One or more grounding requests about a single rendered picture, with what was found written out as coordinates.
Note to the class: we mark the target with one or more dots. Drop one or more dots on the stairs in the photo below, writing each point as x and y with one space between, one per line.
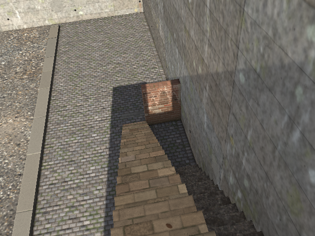
150 198

